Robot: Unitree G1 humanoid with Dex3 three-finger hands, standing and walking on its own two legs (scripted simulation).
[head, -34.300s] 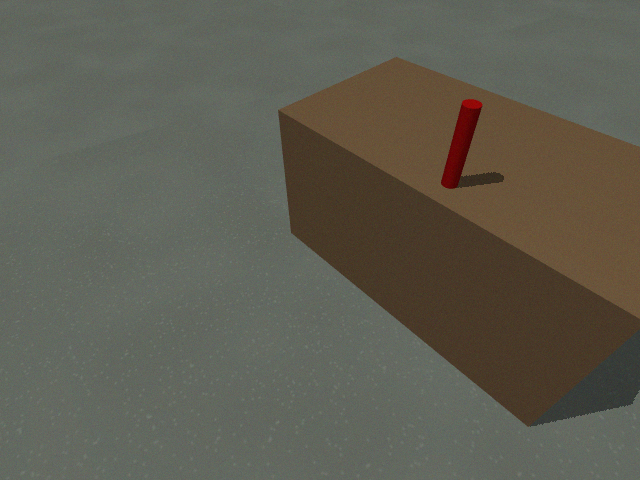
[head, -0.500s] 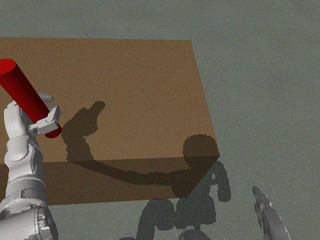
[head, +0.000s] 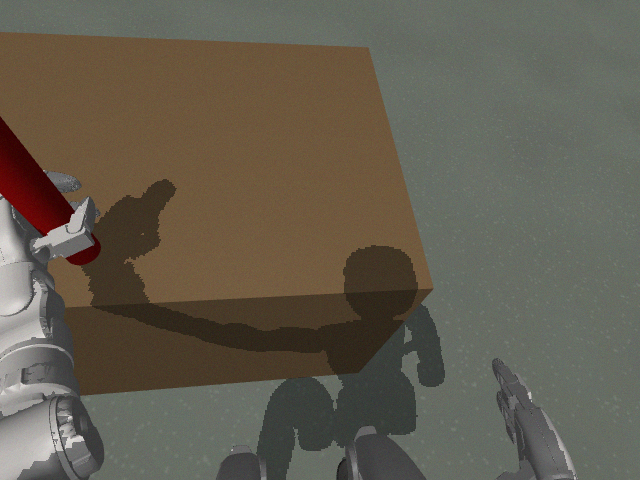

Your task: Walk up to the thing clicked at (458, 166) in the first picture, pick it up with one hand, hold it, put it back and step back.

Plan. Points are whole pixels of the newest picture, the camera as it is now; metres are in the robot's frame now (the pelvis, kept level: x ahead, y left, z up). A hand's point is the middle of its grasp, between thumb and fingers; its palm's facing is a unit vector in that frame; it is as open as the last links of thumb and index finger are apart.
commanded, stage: lower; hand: left
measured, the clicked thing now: (38, 199) +0.46 +0.30 +0.07
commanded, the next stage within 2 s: loosen in 0.88 s
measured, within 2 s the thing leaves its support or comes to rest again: rests again in 0.86 s
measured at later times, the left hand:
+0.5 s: hand (81, 231) +0.45 +0.28 +0.01, palm faces +0.33 -0.95 +0.02, open 5.5 cm
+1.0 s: hand (94, 248) +0.44 +0.27 -0.01, palm faces +0.31 -0.95 +0.01, open 5.5 cm
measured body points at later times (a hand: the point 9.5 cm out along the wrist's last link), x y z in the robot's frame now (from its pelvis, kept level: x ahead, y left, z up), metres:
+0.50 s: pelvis -0.01 +0.00 -0.02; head +0.12 +0.05 +0.41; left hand +0.43 +0.33 +0.01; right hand +0.15 -0.24 -0.02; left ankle +0.01 +0.11 -0.65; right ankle +0.03 -0.14 -0.65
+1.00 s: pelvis -0.01 +0.00 -0.02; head +0.11 +0.05 +0.41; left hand +0.42 +0.32 -0.01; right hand +0.15 -0.24 -0.02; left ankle +0.01 +0.11 -0.65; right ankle +0.03 -0.14 -0.65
